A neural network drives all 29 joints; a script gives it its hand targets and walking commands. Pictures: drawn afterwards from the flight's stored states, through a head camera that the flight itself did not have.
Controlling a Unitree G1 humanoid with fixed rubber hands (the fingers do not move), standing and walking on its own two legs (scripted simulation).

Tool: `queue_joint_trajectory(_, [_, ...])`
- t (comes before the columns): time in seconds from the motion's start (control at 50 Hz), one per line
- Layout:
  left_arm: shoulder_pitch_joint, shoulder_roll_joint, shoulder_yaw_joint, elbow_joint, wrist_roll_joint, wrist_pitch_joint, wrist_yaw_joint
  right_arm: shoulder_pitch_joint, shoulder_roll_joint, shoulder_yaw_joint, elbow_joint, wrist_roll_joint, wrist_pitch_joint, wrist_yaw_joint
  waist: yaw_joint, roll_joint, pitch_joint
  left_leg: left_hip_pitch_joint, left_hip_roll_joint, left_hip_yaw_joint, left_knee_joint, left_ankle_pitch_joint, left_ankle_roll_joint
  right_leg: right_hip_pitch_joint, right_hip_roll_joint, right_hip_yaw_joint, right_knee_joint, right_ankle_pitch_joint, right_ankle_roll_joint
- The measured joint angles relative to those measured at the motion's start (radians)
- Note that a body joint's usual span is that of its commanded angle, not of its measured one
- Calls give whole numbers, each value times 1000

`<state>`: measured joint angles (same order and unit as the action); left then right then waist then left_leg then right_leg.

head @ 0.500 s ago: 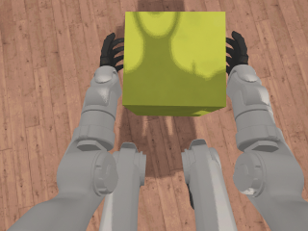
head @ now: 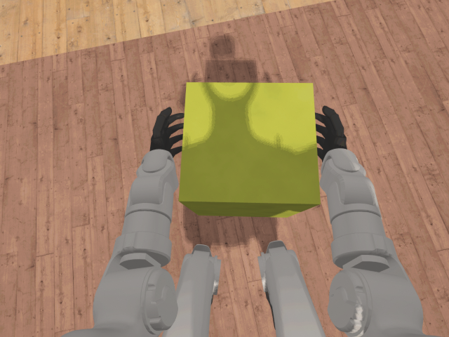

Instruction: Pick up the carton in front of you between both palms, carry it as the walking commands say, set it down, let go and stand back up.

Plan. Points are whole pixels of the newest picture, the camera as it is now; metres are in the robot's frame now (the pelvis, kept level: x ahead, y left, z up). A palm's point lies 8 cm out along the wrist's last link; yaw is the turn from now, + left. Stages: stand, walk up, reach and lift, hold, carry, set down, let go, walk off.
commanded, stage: reach and lift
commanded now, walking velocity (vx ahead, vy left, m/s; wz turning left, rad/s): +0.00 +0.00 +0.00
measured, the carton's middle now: (245, 161) +0.45 -0.02 -0.12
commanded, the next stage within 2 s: hold in 1.94 s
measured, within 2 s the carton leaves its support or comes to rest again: neither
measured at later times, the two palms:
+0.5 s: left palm (117, 135) +0.41 +0.14 +0.11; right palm (378, 130) +0.40 -0.16 +0.11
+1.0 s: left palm (14, 98) +0.37 +0.14 +0.25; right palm out of the picture +0.37 -0.16 +0.25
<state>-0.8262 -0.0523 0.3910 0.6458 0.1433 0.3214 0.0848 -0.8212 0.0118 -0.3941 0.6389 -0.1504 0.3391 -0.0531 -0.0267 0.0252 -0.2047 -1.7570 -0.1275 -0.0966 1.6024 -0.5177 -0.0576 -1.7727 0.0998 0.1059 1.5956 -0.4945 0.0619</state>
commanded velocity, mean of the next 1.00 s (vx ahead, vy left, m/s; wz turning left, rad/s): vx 0.00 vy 0.00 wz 0.00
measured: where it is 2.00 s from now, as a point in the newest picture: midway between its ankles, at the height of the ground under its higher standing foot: (239, 314)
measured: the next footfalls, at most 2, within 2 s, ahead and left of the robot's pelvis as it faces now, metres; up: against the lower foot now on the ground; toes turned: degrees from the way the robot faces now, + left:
none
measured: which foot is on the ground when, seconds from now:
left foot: down 0.00-1.00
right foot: down 0.00-1.00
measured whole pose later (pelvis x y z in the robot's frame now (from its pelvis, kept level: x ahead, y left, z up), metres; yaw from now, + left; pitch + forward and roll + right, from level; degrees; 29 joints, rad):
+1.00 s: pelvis +0.08 +0.00 +0.23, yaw -1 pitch -1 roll +0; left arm -0.24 -0.15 0.25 0.38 0.23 0.57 0.02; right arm -0.24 0.15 -0.25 0.38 -0.24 0.58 -0.02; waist 0.00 0.00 -0.08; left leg -0.21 -0.05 -0.15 0.47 -0.25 -0.01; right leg -0.22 0.05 0.15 0.47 -0.23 0.01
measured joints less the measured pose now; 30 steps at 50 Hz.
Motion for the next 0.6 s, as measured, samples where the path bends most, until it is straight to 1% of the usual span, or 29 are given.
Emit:
queue_joint_trajectory(0.12, [92,-17,-17,-1,-5,-13,1,87,20,15,4,1,-14,-1,1,-1,-17,163,3,-10,-111,3,7,164,-4,3,-111,2,-7])
queue_joint_trajectory(0.32, [236,-46,-37,0,9,-36,-7,227,52,33,8,-14,-38,5,8,-4,-25,459,16,-25,-331,35,21,460,-10,13,-332,32,-19])
queue_joint_trajectory(0.48, [353,-67,-62,-25,19,-42,-16,348,77,56,-24,-26,-44,10,13,-7,-8,714,29,-35,-529,79,30,715,-18,22,-529,76,-27])
queue_joint_trajectory(0.6, [443,-81,-85,-63,26,-26,-23,435,94,77,-61,-32,-28,14,16,-11,16,924,41,-41,-694,123,37,925,-25,30,-693,120,-34])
